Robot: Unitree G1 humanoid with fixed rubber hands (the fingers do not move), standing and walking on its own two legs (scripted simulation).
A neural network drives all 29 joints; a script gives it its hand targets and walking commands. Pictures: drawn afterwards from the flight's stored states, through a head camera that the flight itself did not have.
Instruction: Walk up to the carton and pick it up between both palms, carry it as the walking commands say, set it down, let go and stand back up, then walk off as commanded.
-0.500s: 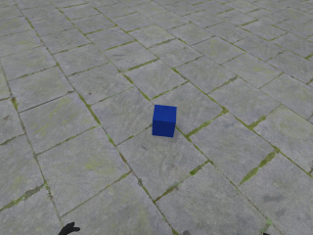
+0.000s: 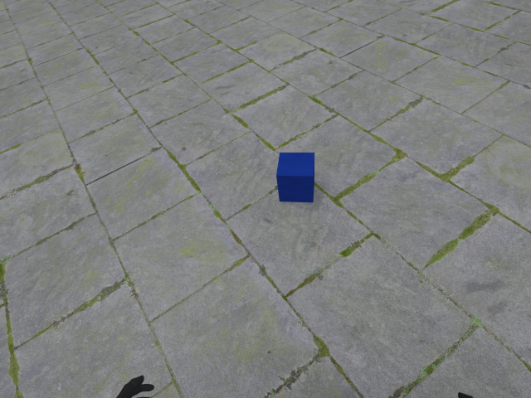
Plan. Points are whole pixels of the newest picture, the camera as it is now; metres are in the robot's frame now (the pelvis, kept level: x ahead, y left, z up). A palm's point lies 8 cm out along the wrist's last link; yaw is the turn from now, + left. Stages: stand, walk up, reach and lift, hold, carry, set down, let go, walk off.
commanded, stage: walk off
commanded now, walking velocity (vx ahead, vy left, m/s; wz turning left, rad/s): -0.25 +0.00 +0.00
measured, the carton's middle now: (296, 177) +1.17 +0.02 -0.68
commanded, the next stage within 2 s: none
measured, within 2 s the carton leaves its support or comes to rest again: neither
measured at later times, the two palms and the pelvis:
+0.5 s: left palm out of the picture -0.05 +0.29 -0.12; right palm out of the picture -0.06 -0.25 -0.12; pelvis -0.16 +0.02 -0.01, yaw -1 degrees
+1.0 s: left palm out of the picture -0.23 +0.28 -0.12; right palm out of the picture -0.22 -0.26 -0.12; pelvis -0.33 +0.02 -0.02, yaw +1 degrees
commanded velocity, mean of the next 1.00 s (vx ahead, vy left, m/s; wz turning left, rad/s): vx -0.25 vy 0.00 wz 0.00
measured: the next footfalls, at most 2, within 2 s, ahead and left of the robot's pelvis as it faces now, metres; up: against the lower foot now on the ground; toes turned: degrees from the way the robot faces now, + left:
left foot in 0.18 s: -0.10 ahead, +0.15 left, +0.00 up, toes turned -3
right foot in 0.56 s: -0.18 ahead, -0.12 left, +0.00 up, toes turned +3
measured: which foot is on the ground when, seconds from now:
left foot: up 0.00-0.16, down 0.18-0.56, up 0.58-0.96, down 0.98-1.00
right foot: down 0.00-0.16, up 0.18-0.54, down 0.56-0.96, up 0.98-1.00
